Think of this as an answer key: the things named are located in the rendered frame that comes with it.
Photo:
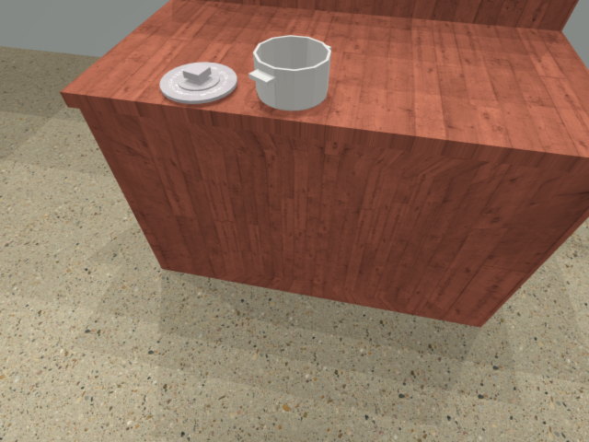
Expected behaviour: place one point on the table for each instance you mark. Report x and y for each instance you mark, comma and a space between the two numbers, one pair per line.
447, 163

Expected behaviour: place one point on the lid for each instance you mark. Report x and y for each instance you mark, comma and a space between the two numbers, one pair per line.
221, 82

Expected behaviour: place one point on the knob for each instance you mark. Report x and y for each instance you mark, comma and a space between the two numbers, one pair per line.
197, 72

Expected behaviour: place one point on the pot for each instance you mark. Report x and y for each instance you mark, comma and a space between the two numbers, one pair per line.
291, 72

